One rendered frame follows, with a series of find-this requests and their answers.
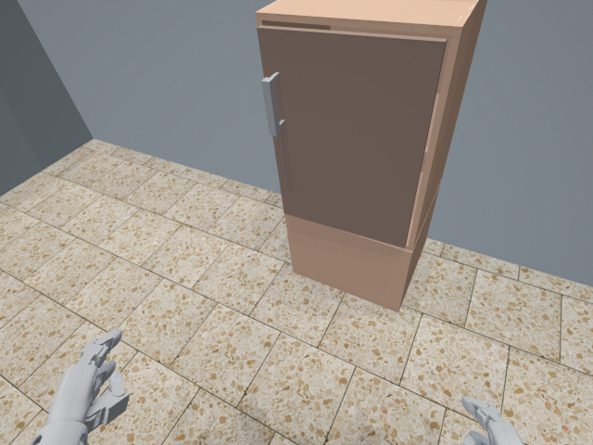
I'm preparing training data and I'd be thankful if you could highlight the cupboard door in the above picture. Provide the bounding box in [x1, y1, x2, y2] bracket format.
[257, 25, 447, 248]

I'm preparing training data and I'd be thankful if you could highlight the left robot hand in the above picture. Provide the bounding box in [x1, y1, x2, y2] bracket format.
[46, 328, 130, 434]

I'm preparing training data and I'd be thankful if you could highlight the right robot hand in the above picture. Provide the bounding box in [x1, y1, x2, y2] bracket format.
[461, 396, 524, 445]

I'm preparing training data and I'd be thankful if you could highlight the handle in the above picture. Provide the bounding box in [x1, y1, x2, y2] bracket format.
[261, 72, 285, 136]

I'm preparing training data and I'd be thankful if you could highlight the left robot forearm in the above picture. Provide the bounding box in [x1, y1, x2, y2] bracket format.
[31, 420, 88, 445]

